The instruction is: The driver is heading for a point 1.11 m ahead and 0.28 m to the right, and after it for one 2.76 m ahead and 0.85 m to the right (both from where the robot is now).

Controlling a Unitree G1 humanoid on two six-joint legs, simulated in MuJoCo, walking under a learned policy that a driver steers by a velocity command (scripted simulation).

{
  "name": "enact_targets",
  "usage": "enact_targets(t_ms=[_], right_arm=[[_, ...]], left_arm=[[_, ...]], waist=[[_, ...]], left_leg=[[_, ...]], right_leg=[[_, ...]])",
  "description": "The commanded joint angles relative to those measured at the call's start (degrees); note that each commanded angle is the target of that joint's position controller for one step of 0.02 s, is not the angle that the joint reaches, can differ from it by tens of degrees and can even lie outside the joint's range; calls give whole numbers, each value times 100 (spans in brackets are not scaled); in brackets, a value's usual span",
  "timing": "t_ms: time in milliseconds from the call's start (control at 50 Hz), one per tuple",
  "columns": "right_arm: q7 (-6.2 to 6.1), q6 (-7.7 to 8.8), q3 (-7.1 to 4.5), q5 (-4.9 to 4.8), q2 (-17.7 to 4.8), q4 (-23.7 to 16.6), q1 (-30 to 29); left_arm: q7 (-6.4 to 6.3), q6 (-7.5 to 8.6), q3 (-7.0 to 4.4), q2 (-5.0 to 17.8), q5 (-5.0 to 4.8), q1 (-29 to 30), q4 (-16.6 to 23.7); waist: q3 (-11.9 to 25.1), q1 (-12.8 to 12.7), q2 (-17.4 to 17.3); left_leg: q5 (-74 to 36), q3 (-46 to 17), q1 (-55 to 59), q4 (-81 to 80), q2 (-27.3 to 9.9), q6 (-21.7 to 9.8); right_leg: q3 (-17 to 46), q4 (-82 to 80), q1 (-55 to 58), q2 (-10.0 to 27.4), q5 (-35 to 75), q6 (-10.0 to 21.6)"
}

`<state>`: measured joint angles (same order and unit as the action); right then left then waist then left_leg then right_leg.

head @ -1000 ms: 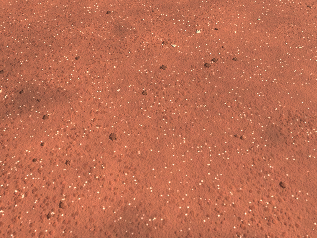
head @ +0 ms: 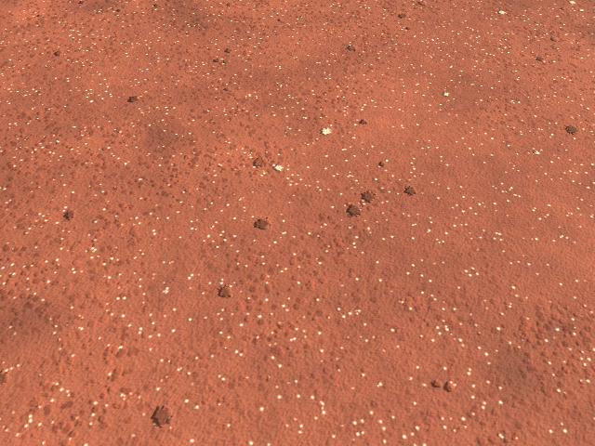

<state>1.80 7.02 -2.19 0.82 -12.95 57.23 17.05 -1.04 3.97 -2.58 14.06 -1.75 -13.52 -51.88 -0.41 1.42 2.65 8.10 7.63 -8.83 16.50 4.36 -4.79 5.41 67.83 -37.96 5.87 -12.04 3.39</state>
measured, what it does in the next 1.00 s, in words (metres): walks ahead, turning right: right foot, then left foot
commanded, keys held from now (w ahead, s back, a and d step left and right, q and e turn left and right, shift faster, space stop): w+e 0.52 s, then w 0.48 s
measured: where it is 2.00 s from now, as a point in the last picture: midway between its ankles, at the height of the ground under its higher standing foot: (420, 285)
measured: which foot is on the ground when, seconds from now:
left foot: down 0.00-0.32, up 0.34-0.82, down 0.84-1.00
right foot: up 0.00-0.32, down 0.34-0.84, up 0.86-1.00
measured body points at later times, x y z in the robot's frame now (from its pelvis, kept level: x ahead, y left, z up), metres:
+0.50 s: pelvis +0.28 -0.10 -0.01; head +0.31 -0.12 +0.44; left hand +0.44 +0.13 -0.12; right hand +0.33 -0.39 -0.13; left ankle +0.27 +0.07 -0.65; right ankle +0.30 -0.17 -0.74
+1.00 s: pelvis +0.57 -0.13 -0.01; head +0.60 -0.13 +0.44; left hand +0.75 +0.09 -0.13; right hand +0.57 -0.42 -0.11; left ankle +0.64 -0.07 -0.74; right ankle +0.45 -0.23 -0.65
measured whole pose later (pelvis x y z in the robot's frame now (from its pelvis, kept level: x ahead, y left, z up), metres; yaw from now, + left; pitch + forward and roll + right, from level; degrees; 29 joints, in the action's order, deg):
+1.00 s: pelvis +0.57 -0.13 -0.01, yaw -22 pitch +2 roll +0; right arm 1.9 6.4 -2.7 0.2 -14.9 46.2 12.9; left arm -0.1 4.2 -2.8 15.4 -0.7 -17.4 -44.9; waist -0.4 0.4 1.8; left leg 9.2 2.3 -18.0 25.1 3.1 -3.8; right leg 3.3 67.0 -26.1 0.7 -19.7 2.7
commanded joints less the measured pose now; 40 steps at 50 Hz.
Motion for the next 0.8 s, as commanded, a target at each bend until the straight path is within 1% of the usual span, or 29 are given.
enact_targets(t_ms=[20,80,120,180,220,240,260,280,300,320,340,360,380,400,420,440,460,480,500,540,560,580,620,640,680,720,760,780,800], right_arm=[[-106,113,-102,30,-646,-276,-312],[-200,66,-107,15,-773,-248,-137],[-244,26,-108,-20,-850,-217,50],[-273,-82,-129,-68,-951,-121,399],[-276,-176,-156,-105,-1016,-91,518],[-277,-221,-173,-124,-1059,-102,503],[-281,-259,-192,-135,-1119,-149,398],[-295,-292,-216,-135,-1202,-213,282],[-317,-337,-238,-128,-1272,-276,165],[-336,-382,-233,-134,-1270,-352,32],[-345,-348,-185,-94,-1179,-509,39],[-207,-139,110,81,-202,-809,654],[-117,163,20,-169,-727,-945,91],[-86,295,-67,-368,-990,-1152,-538],[-114,334,-43,-299,-940,-1204,-671],[-160,295,-88,-183,-947,-1147,-649],[-165,199,-138,-143,-984,-1151,-502],[-156,103,-158,-110,-936,-1193,-435],[-158,30,-157,-60,-842,-1239,-414],[-187,-51,-135,8,-714,-1369,-657],[-196,-63,-112,15,-659,-1440,-877],[-192,-61,-88,14,-600,-1486,-1094],[-159,-34,-38,-12,-487,-1558,-1479],[-138,-21,-25,-40,-470,-1604,-1660],[-106,-1,-35,-98,-551,-1711,-1958],[-60,41,-65,-107,-678,-1828,-2172],[-5,95,-96,-96,-778,-1897,-2197],[11,113,-111,-96,-816,-1891,-2105],[13,129,-143,-97,-875,-1849,-1881]], left_arm=[[-12,-51,-88,219,52,-364,212],[74,20,-88,184,51,148,396],[152,41,-47,105,72,619,565],[280,44,7,29,62,1215,867],[366,36,17,32,51,1454,1080],[407,32,9,57,43,1491,1174],[444,28,-17,114,37,1427,1243],[468,19,-69,221,35,1245,1277],[480,11,-167,388,26,769,1218],[462,9,-339,674,10,-119,1011],[346,-28,-586,1249,19,-1159,782],[288,-17,-686,1933,27,-1174,813],[277,31,-568,1493,102,-1478,904],[261,75,-474,1125,155,-1246,874],[254,90,-405,899,105,-757,983],[263,82,-340,712,104,-267,1140],[254,82,-282,576,148,-12,1247],[248,83,-276,588,156,60,1286],[229,99,-293,666,124,38,1290],[152,117,-334,842,102,-122,1262],[110,114,-344,876,97,-222,1233],[81,105,-337,863,88,-325,1195],[55,90,-318,827,78,-541,1110],[57,93,-315,841,81,-653,1060],[78,111,-315,887,76,-834,951],[76,104,-310,888,67,-952,861],[42,64,-325,933,77,-980,807],[26,36,-335,965,87,-949,795],[18,5,-341,997,96,-863,804]], waist=[[-284,-289,-486],[-262,-128,-418],[-332,64,-394],[-516,313,-369],[-584,365,-396],[-578,329,-444],[-505,222,-529],[-314,66,-676],[16,-227,-806],[498,-723,-741],[1070,-1146,-236],[1652,-450,1290],[2396,-848,825],[1544,-899,599],[1085,-631,16],[763,-351,-298],[625,-126,-284],[530,-9,-253],[448,48,-270],[278,39,-223],[200,-38,-151],[159,-136,-74],[131,-338,90],[98,-442,156],[-19,-580,231],[-116,-636,230],[-142,-580,263],[-123,-515,312],[-30,-378,367]], left_leg=[[-654,-905,-494,-1178,-1745,-813],[-938,-518,-18,-1095,-1703,-647],[-964,-314,261,-1079,-1744,-572],[-1019,-148,933,-884,-1932,-523],[-1225,-69,1359,-639,-2076,-473],[-1543,-10,1504,-461,-2137,-427],[-2257,112,1546,-190,-2149,-355],[-3343,237,1528,222,-2144,-277],[-4400,367,1445,959,-2095,-193],[-4829,541,1112,2158,-1880,-35],[-3461,565,-274,3943,-1607,239],[2032,93,-2958,6057,-409,578],[2416,-1223,-3671,6758,-240,462],[1894,-1321,-4211,6675,-571,277],[1359,-1302,-3985,6162,-848,210],[1104,-1256,-3508,5668,-1031,256],[970,-1295,-3059,5363,-1159,304],[912,-1273,-2833,5106,-1177,376],[845,-1192,-2753,4851,-1154,481],[387,-1056,-2785,4178,-1078,664],[29,-997,-2823,3710,-1036,722],[-410,-961,-2755,3200,-983,734],[-1233,-877,-2462,2266,-829,688],[-1529,-835,-2347,1960,-758,661],[-1694,-868,-2326,1660,-714,580],[-1411,-949,-2598,1426,-715,431],[-980,-976,-2717,1238,-700,261],[-741,-936,-2600,1188,-663,184],[-517,-829,-2256,1119,-566,94]], right_leg=[[311,-392,-276,233,812,-92],[158,-1441,-479,154,1598,-109],[-138,-2061,-473,124,1859,-112],[-413,-2643,-718,92,1652,-72],[-590,-2867,-817,41,1175,11],[-701,-2948,-751,-17,855,81],[-859,-3039,-473,-136,535,178],[-1069,-3061,7,-344,260,287],[-1259,-3084,738,-613,77,415],[-1342,-3456,1967,-926,356,614],[-282,-3712,3817,-440,423,962],[2998,-4140,5887,1135,-50,2046],[4389,-5078,6343,1492,-368,2293],[3430,-5060,5922,1241,141,1897],[2585,-5030,5010,979,680,1641],[1995,-5111,4080,753,1284,1471],[1655,-5266,3482,573,1582,1395],[1543,-5390,3132,477,1702,1392],[1379,-5458,2880,413,1962,1423],[996,-5573,2561,281,2275,1410],[838,-5606,2513,206,2302,1355],[666,-5589,2489,92,2253,1251],[435,-5534,2470,-72,1950,1039],[446,-5535,2490,-61,1676,975],[648,-5521,2688,120,1277,949],[881,-5305,3214,352,1286,937],[1080,-5079,3705,576,1528,880],[1124,-4962,3850,630,1801,829],[1094,-4734,3910,600,2387,759]])
Velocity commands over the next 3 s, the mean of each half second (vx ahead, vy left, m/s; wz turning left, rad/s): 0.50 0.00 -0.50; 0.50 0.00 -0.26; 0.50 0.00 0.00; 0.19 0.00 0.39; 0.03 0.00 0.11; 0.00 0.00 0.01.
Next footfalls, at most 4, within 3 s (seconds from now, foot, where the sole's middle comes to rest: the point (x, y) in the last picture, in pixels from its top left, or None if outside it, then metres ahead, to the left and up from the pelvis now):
0.34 right None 0.34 -0.18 -0.78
0.84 left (336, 379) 0.68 -0.08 -0.78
1.40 right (456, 311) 0.86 -0.41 -0.78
1.88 left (380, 247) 1.09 -0.24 -0.78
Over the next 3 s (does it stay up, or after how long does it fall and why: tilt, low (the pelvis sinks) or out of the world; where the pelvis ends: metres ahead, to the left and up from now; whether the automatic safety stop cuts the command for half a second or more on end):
stays up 1.00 -0.36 -0.01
